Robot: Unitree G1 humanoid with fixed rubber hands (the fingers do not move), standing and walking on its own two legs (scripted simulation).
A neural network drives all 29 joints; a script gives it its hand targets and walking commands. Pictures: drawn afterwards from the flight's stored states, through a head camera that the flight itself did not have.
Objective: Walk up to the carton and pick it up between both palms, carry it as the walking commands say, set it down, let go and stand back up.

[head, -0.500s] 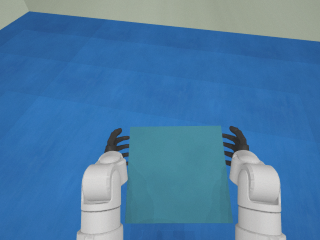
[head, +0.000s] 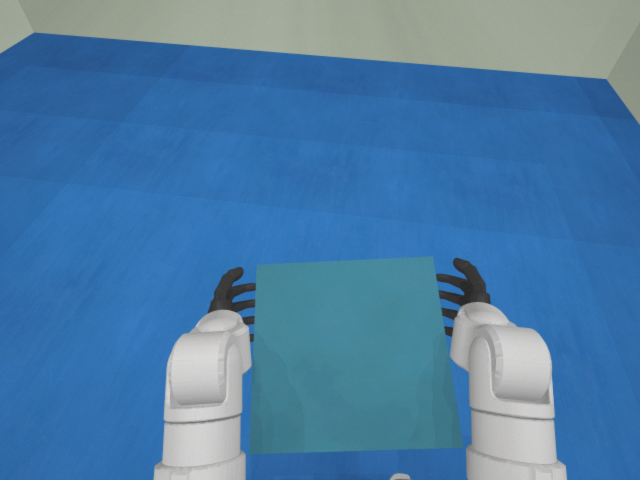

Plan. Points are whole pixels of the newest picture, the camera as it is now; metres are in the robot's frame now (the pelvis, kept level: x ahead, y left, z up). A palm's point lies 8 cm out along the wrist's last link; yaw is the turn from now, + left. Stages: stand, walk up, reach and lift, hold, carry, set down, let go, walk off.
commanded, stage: carry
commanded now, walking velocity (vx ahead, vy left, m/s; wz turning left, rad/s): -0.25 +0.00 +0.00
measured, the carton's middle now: (348, 360) +0.30 -0.01 -0.04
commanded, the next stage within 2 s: none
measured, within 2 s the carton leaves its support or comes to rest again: neither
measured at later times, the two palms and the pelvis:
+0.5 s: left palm out of the picture +0.09 +0.09 +0.08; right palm out of the picture +0.07 -0.20 +0.08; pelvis -0.21 -0.03 +0.00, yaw -1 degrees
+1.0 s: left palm out of the picture -0.13 +0.11 +0.09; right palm out of the picture -0.12 -0.18 +0.08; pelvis -0.42 -0.04 +0.00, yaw +0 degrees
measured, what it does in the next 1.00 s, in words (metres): walks backwards: right foot, then left foot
